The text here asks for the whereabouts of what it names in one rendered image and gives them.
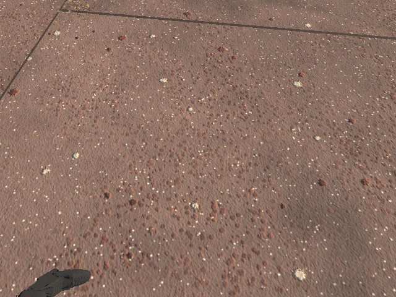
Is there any left robot hand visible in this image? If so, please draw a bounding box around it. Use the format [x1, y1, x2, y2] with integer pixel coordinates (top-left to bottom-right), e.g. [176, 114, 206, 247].
[16, 269, 90, 297]

